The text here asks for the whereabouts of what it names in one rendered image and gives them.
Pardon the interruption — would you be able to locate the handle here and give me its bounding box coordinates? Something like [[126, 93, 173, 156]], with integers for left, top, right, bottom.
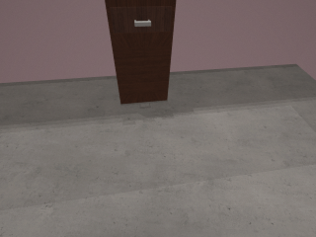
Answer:
[[134, 19, 151, 27]]

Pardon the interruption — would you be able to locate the cabinet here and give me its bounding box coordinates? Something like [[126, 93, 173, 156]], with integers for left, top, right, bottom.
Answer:
[[105, 0, 177, 105]]

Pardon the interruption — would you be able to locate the drawer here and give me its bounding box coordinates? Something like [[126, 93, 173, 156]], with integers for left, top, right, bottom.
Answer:
[[110, 6, 172, 34]]

